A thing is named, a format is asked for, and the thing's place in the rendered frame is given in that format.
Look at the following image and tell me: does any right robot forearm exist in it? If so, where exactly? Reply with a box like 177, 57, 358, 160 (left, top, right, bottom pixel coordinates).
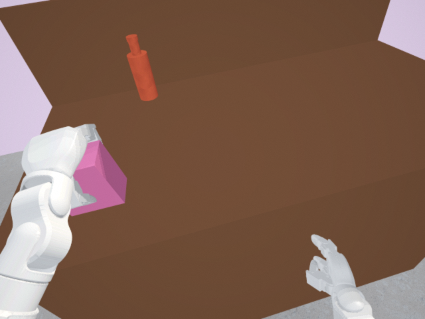
331, 284, 374, 319

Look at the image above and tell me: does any left robot forearm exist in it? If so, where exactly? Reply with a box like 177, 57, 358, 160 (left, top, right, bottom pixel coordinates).
0, 170, 74, 319

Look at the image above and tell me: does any table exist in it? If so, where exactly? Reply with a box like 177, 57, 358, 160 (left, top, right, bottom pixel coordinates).
0, 0, 425, 319

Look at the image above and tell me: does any robot right hand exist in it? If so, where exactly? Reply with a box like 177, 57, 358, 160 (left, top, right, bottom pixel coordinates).
306, 235, 356, 295

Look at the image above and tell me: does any robot left hand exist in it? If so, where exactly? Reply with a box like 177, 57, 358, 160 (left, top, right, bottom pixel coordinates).
21, 124, 102, 209

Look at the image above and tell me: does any sponge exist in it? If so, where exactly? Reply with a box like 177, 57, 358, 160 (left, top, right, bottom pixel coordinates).
70, 140, 127, 216

